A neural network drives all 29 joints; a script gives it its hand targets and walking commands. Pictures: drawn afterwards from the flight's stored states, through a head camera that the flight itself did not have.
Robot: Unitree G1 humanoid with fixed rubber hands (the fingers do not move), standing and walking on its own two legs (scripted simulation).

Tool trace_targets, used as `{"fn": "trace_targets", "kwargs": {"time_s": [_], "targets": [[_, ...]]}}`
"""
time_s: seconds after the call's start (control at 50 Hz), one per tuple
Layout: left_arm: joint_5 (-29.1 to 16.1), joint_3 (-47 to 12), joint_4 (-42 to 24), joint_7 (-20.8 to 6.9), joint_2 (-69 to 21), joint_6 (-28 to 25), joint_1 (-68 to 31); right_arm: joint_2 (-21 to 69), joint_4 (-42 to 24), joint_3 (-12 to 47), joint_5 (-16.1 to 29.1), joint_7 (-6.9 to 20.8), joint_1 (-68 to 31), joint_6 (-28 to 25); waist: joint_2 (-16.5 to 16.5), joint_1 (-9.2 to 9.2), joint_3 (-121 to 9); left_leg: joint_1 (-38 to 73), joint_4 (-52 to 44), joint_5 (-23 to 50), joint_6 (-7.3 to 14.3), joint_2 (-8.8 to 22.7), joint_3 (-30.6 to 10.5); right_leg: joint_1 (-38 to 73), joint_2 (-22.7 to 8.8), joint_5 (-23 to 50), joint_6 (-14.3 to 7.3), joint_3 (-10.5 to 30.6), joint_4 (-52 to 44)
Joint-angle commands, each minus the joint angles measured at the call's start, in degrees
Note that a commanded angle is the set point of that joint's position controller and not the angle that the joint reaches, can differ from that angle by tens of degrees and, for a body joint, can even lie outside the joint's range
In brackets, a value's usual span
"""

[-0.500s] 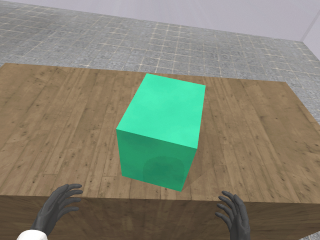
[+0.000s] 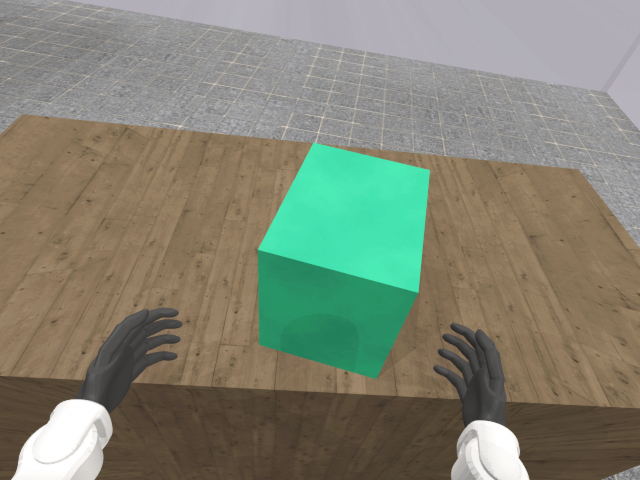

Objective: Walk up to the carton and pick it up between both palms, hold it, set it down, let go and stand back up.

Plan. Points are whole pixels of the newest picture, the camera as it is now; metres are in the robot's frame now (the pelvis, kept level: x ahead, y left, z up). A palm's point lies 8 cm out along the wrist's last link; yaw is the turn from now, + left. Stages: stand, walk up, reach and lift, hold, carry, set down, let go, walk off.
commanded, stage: reach and lift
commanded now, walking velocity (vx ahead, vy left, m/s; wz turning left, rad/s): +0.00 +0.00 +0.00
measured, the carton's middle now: (344, 258) +0.43 -0.01 +0.04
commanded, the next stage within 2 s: none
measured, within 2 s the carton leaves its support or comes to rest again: neither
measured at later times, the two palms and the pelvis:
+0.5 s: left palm (166, 288) +0.29 +0.21 +0.10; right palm (512, 346) +0.27 -0.20 +0.10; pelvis +0.02 -0.03 +0.00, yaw +0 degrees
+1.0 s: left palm (178, 211) +0.37 +0.21 +0.15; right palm (511, 280) +0.33 -0.19 +0.15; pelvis +0.01 -0.03 +0.00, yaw +0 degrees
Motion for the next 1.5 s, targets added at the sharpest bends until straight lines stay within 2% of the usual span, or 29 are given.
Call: {"fn": "trace_targets", "kwargs": {"time_s": [0.0, 0.04, 0.1, 0.12, 0.14, 0.2, 0.22, 0.28, 0.32, 0.36, 0.44, 0.46, 0.48, 0.52, 0.58, 0.64, 0.74, 0.86, 0.96, 1.06, 1.24, 1.26, 1.3, 1.36, 1.42, 1.46, 1.48], "targets": [[-0.39, 3.97, -13.34, 0.50, 5.02, 2.24, -9.70, -3.47, -11.24, -2.32, 1.31, 0.15, -5.91, 2.11, 7.61, -1.74, -3.87, 7.52, -8.15, -0.41, -4.09, 5.53, -8.93, -9.47, 0.29, -1.09, -2.79, 1.36, -4.65], [0.61, 5.13, -13.24, 0.71, 5.27, 4.54, -10.95, -4.22, -12.90, -2.44, 1.71, -0.05, -8.29, 3.40, 7.51, -0.78, -4.92, 7.84, -8.21, 0.17, -4.21, 5.45, -8.68, -9.21, 0.53, -0.78, -2.68, 1.11, -4.65], [1.01, 5.97, -14.80, 0.53, 4.62, 7.47, -13.19, -4.90, -13.02, -2.60, 2.85, -0.34, -9.86, 5.09, 8.25, -1.16, -6.33, 9.59, -7.03, 5.02, -5.08, 5.05, -7.90, -9.41, 0.56, 2.14, -2.48, 0.91, -4.97], [1.55, 7.27, -14.67, 0.59, 4.62, 8.01, -14.25, -4.88, -13.31, -2.41, 3.05, -0.37, -10.10, 5.38, 8.85, -0.58, -7.39, 10.28, -6.59, 6.67, -5.02, 4.71, -7.42, -9.12, 0.66, 2.55, -2.40, 1.03, -4.84], [1.44, 7.40, -16.69, 0.67, 5.38, 8.74, -14.93, -5.24, -14.13, -2.56, 3.77, -0.44, -10.71, 5.57, 8.79, -0.97, -9.19, 11.40, -6.51, 6.83, -5.26, 4.77, -7.51, -8.99, 0.66, 3.34, -2.10, 1.04, -4.70], [1.62, 7.27, -16.50, 0.45, 4.22, 11.12, -17.17, -6.20, -14.51, -3.52, 3.88, -0.34, -12.59, 6.50, 9.77, -1.69, -8.98, 12.58, -5.70, 10.53, -5.81, 4.48, -6.83, -9.21, 1.05, 5.97, -2.32, 0.73, -5.03], [1.25, 7.55, -17.10, 0.24, 4.65, 11.56, -17.64, -6.49, -15.64, -3.40, 3.67, -0.52, -13.11, 6.37, 8.67, -1.80, -10.70, 13.23, -5.42, 11.46, -5.54, 4.30, -6.61, -9.13, 1.02, 6.85, -2.00, 0.79, -4.97], [0.72, 8.00, -13.30, -0.68, 4.42, 12.74, -20.52, -6.59, -15.28, -3.31, 2.99, -1.01, -15.84, 7.46, 5.84, -2.64, -9.90, 12.53, -5.45, 9.59, -4.66, 3.43, -5.97, -9.91, 0.55, 7.55, -1.16, 0.72, -5.00], [1.31, 8.64, -13.17, -1.05, 4.94, 13.68, -23.03, -6.50, -13.95, -2.18, 3.93, -1.51, -16.55, 8.72, 6.48, -3.09, -9.51, 12.77, -5.52, 9.85, -4.28, 3.09, -5.57, -9.57, 0.15, 9.86, -0.66, 1.00, -4.54], [1.99, 9.90, -13.49, -1.52, 5.40, 15.14, -24.16, -6.57, -14.37, -0.92, 5.20, -2.18, -17.17, 9.64, 6.07, -3.31, -10.95, 13.67, -5.06, 12.07, -3.98, 2.60, -5.07, -7.85, 0.13, 13.61, -0.16, 1.03, -4.32], [2.47, 12.77, -10.48, -3.01, 6.95, 17.27, -28.20, -8.16, -16.38, 0.39, 5.70, -3.95, -21.91, 10.68, 2.11, -3.96, -13.07, 12.07, -4.74, 13.25, -2.63, 1.46, -4.03, -4.91, -0.06, 24.44, 2.34, 1.05, -1.78], [3.23, 12.11, -6.15, -3.56, 8.32, 17.29, -33.43, -5.90, -11.48, 0.29, 5.58, -4.32, -25.73, 11.64, 3.87, -2.34, -12.07, 11.99, -5.45, 10.53, -2.66, 1.60, -3.83, -5.00, -1.63, 21.84, 2.37, 1.56, -3.64], [3.16, 12.13, -6.39, -3.71, 7.96, 17.35, -33.56, -6.09, -12.55, 0.11, 5.73, -4.48, -26.15, 11.51, 2.98, -2.85, -12.86, 12.11, -5.72, 9.89, -2.41, 1.61, -3.76, -4.61, -1.35, 22.88, 2.45, 1.54, -3.43], [2.98, 12.40, -7.12, -3.68, 8.57, 17.74, -34.27, -6.43, -13.37, 0.86, 6.25, -5.10, -26.98, 11.35, 2.63, -2.71, -15.05, 12.14, -5.79, 11.12, -2.21, 1.37, -3.58, -3.27, -1.16, 26.23, 2.94, 1.46, -2.45], [3.73, 13.42, -5.23, -4.10, 8.62, 19.20, -36.80, -7.18, -11.49, 1.13, 7.29, -5.62, -29.53, 11.50, 2.48, -3.51, -16.47, 13.74, -4.94, 14.45, -2.48, 0.70, -3.16, -2.51, -0.93, 32.27, 3.77, 1.06, -1.92], [4.04, 13.83, -3.85, -4.69, 8.84, 20.97, -39.88, -8.11, -9.81, 0.90, 8.26, -6.39, -33.22, 12.05, 1.91, -4.58, -16.48, 14.42, -4.98, 14.64, -2.40, 0.50, -2.95, -2.56, -0.69, 34.42, 4.25, 0.77, -1.93], [4.22, 14.04, -2.57, -4.60, 9.43, 23.41, -46.29, -9.23, -6.53, -0.28, 10.03, -7.07, -40.03, 13.40, 3.19, -5.80, -16.64, 15.21, -4.53, 15.12, -2.75, 0.81, -2.97, -3.99, 0.18, 31.48, 3.39, 0.29, -2.66], [4.15, 13.12, 0.32, -3.10, 10.31, 25.50, -55.29, -10.30, -1.57, -2.50, 11.62, -6.55, -49.04, 15.11, 6.17, -6.90, -18.21, 15.17, -3.47, 15.01, -3.62, 1.47, -3.35, -6.59, 1.40, 22.60, 1.26, -0.46, -3.68], [3.72, 11.43, 4.42, -1.29, 10.93, 26.60, -63.40, -11.19, 3.22, -4.66, 11.86, -5.75, -56.97, 15.61, 7.89, -7.94, -20.75, 14.88, -2.85, 13.27, -4.10, 1.91, -3.63, -9.20, 2.30, 15.90, 0.17, -1.50, -4.05], [3.37, 9.61, 10.16, 0.12, 11.32, 26.80, -71.28, -12.23, 8.45, -6.54, 11.31, -4.93, -64.66, 15.65, 8.53, -9.15, -23.59, 14.73, -2.56, 10.80, -4.28, 2.07, -3.91, -11.03, 2.92, 12.44, -0.05, -2.65, -3.87], [3.30, 6.92, 22.05, 1.25, 11.43, 24.84, -83.68, -13.65, 18.59, -8.34, 10.42, -3.75, -76.55, 15.25, 8.80, -10.90, -28.05, 15.01, -1.80, 10.54, -4.67, 2.07, -4.73, -11.94, 3.68, 12.19, -0.23, -3.99, -3.29], [3.17, 6.49, 19.10, 1.41, 10.99, 24.97, -83.69, -15.40, 15.06, -7.84, 11.75, -3.65, -77.95, 14.90, 8.18, -10.14, -32.66, 16.38, -1.69, 13.35, -4.40, 2.06, -4.75, -10.70, 3.79, 16.37, 0.12, -3.90, -2.06], [3.01, 7.14, 23.27, 0.95, 11.88, 25.27, -85.11, -15.62, 16.86, -6.63, 12.63, -3.52, -79.94, 15.24, 5.47, -10.37, -33.09, 14.30, -1.28, 15.36, -3.42, 1.39, -4.42, -8.24, 3.96, 21.63, 1.08, -3.56, -0.96], [3.80, 7.36, 25.75, 0.87, 12.14, 25.23, -88.59, -15.76, 20.53, -6.98, 12.93, -3.69, -82.86, 15.43, 6.39, -11.02, -33.18, 14.23, -1.47, 16.26, -3.62, 1.34, -4.56, -8.10, 3.89, 23.79, 1.39, -3.23, -0.86], [4.71, 6.29, 29.92, 0.73, 11.01, 24.48, -91.75, -15.37, 27.25, -6.76, 13.01, -3.29, -85.05, 15.86, 8.75, -11.53, -30.11, 14.39, -2.07, 14.76, -3.88, 1.56, -4.75, -10.53, 3.67, 20.77, 0.63, -3.14, -2.02], [4.74, 5.47, 35.74, 0.29, 11.13, 23.70, -93.05, -15.14, 30.88, -6.38, 12.85, -3.08, -86.92, 16.11, 7.72, -11.29, -27.88, 11.93, -2.97, 11.37, -3.07, 1.33, -4.63, -10.47, 3.29, 18.18, 0.57, -2.77, -2.60], [4.93, 4.82, 36.70, 0.21, 10.94, 23.05, -94.39, -15.07, 31.72, -6.86, 12.75, -3.16, -88.02, 15.90, 8.32, -11.78, -28.16, 11.75, -3.42, 9.60, -3.12, 1.25, -4.90, -10.48, 3.05, 17.61, 0.80, -2.70, -2.64]]}}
